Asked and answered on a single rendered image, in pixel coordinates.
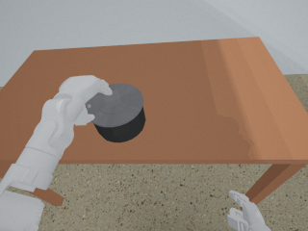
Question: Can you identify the table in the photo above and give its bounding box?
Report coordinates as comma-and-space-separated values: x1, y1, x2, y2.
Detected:
0, 37, 308, 211

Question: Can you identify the lid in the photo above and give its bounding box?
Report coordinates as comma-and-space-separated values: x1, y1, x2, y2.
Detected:
86, 83, 143, 128

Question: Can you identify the left robot upper arm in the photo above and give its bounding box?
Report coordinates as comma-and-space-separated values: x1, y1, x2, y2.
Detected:
0, 191, 44, 231

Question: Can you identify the robot left hand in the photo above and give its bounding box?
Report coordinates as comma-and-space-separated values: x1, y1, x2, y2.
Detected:
59, 75, 113, 126

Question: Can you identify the robot left forearm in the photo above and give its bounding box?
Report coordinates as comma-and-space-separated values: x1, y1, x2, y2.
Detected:
0, 90, 84, 196

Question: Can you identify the robot right hand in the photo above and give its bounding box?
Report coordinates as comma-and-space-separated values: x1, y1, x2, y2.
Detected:
227, 191, 265, 231

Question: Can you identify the pot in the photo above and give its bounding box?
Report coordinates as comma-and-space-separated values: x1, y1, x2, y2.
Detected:
94, 107, 146, 143

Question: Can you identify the knob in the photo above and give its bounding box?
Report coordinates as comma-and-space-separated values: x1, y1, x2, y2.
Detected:
104, 90, 121, 107

